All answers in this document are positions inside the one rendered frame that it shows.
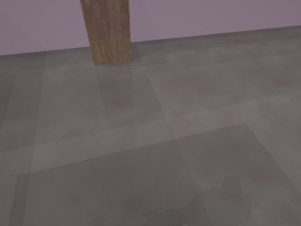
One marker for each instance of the cupboard door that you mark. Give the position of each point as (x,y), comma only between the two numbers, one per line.
(107,19)

